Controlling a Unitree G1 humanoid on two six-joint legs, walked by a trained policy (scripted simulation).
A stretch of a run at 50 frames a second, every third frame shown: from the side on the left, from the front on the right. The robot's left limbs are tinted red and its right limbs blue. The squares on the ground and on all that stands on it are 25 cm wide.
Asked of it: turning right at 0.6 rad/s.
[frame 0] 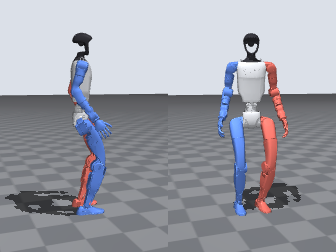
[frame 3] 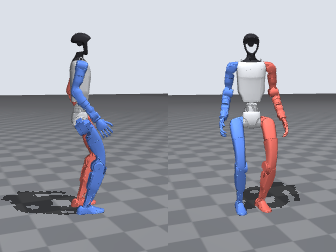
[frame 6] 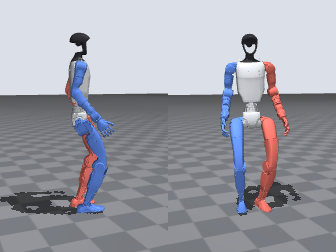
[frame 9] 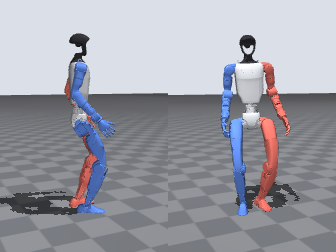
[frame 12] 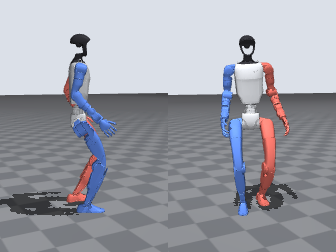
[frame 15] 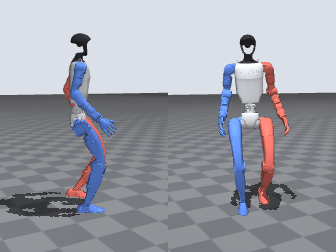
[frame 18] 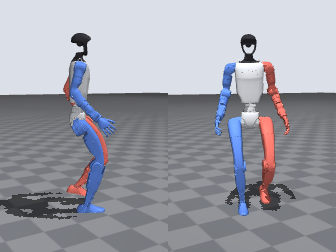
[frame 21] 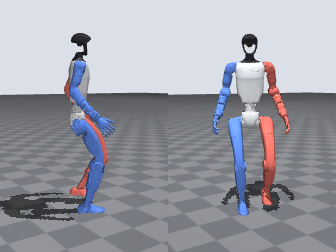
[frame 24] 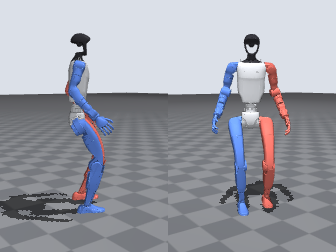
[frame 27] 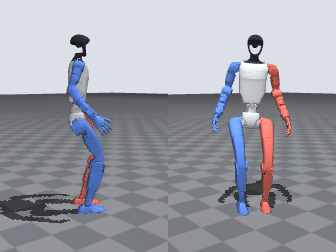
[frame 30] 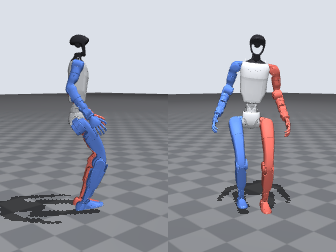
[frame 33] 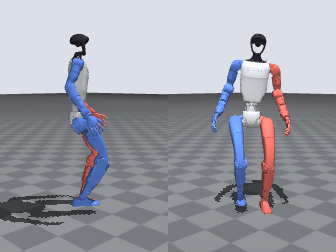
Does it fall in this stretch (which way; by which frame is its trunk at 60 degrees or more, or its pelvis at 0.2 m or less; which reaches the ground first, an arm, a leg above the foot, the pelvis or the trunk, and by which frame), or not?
no
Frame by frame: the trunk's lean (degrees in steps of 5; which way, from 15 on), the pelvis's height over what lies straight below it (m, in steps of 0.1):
0: 0, 0.8
3: 0, 0.8
6: 0, 0.8
9: 5, 0.7
12: 5, 0.7
15: 5, 0.7
18: 5, 0.7
21: 5, 0.8
24: 5, 0.8
27: 5, 0.7
30: 5, 0.8
33: 5, 0.8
